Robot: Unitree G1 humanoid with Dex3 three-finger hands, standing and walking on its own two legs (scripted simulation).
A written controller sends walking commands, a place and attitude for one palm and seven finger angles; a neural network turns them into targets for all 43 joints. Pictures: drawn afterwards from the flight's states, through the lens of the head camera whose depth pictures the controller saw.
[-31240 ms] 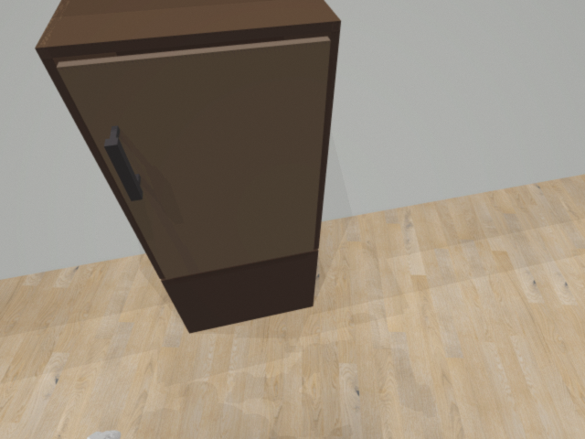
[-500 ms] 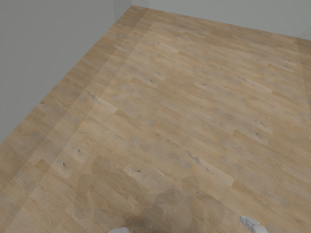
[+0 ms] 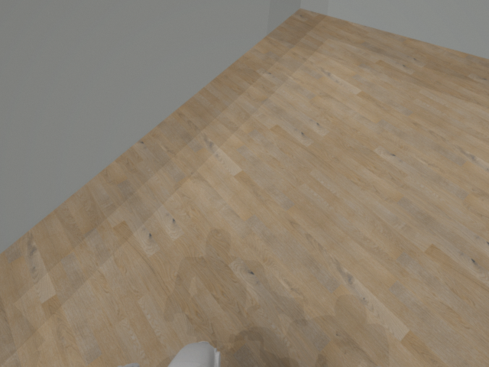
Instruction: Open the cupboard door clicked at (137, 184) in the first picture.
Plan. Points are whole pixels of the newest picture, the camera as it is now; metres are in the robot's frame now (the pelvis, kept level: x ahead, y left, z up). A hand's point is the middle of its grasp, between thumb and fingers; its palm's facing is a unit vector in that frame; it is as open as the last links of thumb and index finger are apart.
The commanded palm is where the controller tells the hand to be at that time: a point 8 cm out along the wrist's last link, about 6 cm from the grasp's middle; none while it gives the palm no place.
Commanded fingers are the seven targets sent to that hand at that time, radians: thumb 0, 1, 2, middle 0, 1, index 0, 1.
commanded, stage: turn to face it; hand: left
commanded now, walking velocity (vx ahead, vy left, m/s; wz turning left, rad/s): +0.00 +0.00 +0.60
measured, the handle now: out of the picture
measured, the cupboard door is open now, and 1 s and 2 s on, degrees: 39 39 39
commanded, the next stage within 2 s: none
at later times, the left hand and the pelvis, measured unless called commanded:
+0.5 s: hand out of the picture +0.06 +0.21 -0.16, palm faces +0.29 -0.90 -0.31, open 7.4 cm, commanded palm none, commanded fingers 0.00 0.90 0.90 -0.20 -0.30 -0.20 -0.30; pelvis +0.02 -0.03 -0.01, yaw +17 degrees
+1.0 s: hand out of the picture -0.08 +0.17 -0.19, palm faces +0.61 -0.75 -0.26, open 7.4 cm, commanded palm none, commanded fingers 0.00 0.90 0.90 -0.20 -0.30 -0.20 -0.30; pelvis +0.02 -0.03 -0.01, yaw +36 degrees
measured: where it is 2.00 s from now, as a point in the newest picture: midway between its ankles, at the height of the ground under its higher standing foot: outside the picture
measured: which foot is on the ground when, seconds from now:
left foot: up 0.00-0.14, down 0.16-0.48, up 0.50-0.90, down 0.92-1.00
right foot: down 0.00-0.16, up 0.18-0.46, down 0.48-0.92, up 0.94-1.00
